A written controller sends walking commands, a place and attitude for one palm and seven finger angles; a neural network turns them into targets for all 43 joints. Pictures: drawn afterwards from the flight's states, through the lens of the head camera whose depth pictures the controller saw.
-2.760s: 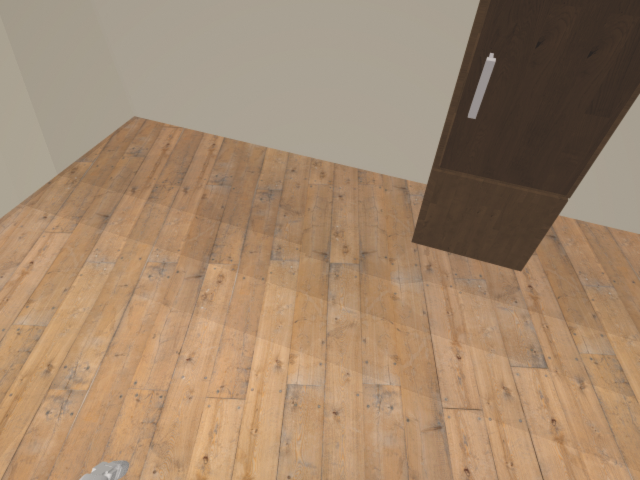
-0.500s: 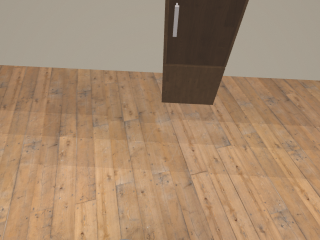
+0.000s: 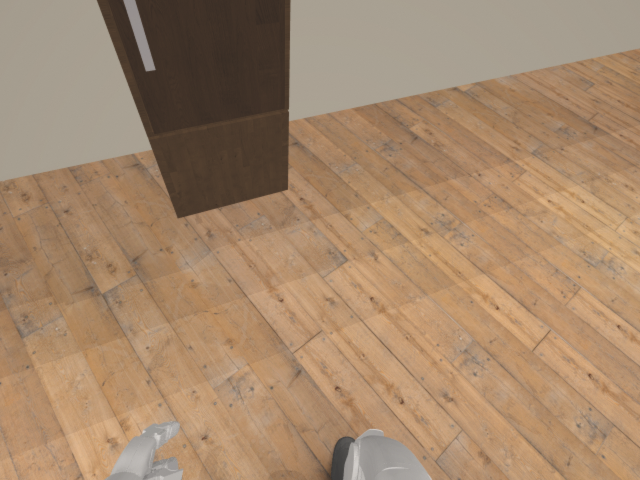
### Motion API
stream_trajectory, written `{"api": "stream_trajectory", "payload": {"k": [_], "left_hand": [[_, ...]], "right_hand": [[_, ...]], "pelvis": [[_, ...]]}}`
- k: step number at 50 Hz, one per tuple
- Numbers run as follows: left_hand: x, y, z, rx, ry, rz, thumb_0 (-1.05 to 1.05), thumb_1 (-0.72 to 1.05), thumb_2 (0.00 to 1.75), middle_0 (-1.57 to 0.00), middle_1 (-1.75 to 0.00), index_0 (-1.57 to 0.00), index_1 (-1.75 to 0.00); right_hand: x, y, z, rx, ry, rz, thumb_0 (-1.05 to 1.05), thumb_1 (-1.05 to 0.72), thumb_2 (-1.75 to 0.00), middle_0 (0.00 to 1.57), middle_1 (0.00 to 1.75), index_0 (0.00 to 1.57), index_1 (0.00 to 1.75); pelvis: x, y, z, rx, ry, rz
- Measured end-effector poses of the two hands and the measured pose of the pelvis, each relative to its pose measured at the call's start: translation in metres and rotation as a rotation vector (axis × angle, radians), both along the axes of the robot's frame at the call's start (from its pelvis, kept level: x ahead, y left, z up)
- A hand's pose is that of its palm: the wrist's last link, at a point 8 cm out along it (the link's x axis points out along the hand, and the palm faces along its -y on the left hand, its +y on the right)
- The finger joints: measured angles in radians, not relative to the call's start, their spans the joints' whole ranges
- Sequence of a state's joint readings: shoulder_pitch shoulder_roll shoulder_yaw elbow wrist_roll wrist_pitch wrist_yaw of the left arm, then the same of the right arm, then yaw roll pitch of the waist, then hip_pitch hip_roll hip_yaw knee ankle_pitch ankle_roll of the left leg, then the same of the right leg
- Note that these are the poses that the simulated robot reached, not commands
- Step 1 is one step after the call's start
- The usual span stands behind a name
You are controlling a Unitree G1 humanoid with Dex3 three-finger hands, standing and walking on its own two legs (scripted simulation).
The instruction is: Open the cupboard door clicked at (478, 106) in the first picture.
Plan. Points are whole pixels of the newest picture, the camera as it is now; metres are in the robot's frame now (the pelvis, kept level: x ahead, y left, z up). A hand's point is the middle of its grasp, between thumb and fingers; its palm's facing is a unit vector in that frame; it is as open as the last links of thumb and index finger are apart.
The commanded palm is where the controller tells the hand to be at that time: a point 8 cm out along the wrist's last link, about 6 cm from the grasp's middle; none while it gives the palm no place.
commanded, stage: walk to a spot facing it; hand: left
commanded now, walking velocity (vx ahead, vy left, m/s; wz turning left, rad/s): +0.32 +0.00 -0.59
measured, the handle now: (138, 29) +1.00 +0.42 -0.02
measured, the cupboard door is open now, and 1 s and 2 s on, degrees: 0 0 0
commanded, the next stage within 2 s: turn to face it in 0.70 s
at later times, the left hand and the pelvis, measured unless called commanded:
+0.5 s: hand (179, 357) +0.30 +0.22 -0.17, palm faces -0.20 -0.96 -0.19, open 7.4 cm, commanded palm none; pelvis +0.21 +0.03 +0.01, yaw -17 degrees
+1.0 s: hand (287, 250) +0.51 +0.06 -0.15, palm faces -0.49 -0.84 -0.22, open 7.4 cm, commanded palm none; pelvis +0.32 -0.04 +0.00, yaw -28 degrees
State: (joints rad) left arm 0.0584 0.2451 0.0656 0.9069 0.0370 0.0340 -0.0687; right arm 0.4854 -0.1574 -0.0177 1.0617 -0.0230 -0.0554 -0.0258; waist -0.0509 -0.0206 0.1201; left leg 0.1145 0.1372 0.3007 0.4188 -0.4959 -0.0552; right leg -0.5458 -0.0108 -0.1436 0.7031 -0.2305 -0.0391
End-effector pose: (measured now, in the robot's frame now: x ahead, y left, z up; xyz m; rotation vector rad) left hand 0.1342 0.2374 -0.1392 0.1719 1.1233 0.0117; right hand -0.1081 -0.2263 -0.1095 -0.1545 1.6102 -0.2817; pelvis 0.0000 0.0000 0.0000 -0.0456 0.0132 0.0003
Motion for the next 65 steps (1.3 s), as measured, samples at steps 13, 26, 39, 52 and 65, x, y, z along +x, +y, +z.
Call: {"api": "stream_trajectory", "payload": {"k": [13, 26, 39, 52, 65], "left_hand": [[0.088, -0.020, 0.005, 0.045, 0.038, -0.082, 0.00, 0.92, 0.90, -0.20, -0.30, -0.20, -0.30], [0.185, 0.031, 0.005, 0.064, 0.112, -0.123, 0.01, 0.92, 0.90, -0.20, -0.29, -0.19, -0.30], [0.336, -0.066, 0.013, 0.053, 0.064, -0.381, 0.01, 0.92, 0.90, -0.20, -0.29, -0.19, -0.30], [0.389, -0.136, 0.017, 0.060, -0.022, -0.437, 0.01, 0.91, 0.90, -0.20, -0.29, -0.20, -0.30], [0.366, -0.071, -0.004, 0.038, 0.084, -0.210, 0.01, 0.91, 0.90, -0.20, -0.30, -0.20, -0.30]], "right_hand": [[0.200, -0.020, -0.011, -0.018, -0.343, -0.050, 0.01, -0.91, -0.90, 0.20, 0.30, 0.20, 0.30], [0.340, 0.018, 0.008, -0.058, -0.549, -0.089, 0.00, -0.91, -0.90, 0.20, 0.30, 0.20, 0.30], [0.272, 0.006, -0.009, -0.065, -0.241, -0.404, 0.00, -0.92, -0.90, 0.20, 0.30, 0.20, 0.30], [0.322, -0.021, -0.027, -0.005, -0.252, -0.447, 0.00, -0.91, -0.90, 0.20, 0.30, 0.20, 0.30], [0.399, -0.028, -0.008, -0.048, -0.305, -0.253, 0.01, -0.92, -0.90, 0.20, 0.30, 0.20, 0.30]], "pelvis": [[0.102, -0.005, 0.005, 0.014, -0.020, -0.130], [0.214, 0.030, 0.010, 0.018, -0.025, -0.304], [0.280, -0.002, 0.011, 0.031, -0.020, -0.483], [0.322, -0.043, 0.006, 0.027, -0.031, -0.474], [0.348, -0.025, 0.006, 0.014, -0.015, -0.337]]}}
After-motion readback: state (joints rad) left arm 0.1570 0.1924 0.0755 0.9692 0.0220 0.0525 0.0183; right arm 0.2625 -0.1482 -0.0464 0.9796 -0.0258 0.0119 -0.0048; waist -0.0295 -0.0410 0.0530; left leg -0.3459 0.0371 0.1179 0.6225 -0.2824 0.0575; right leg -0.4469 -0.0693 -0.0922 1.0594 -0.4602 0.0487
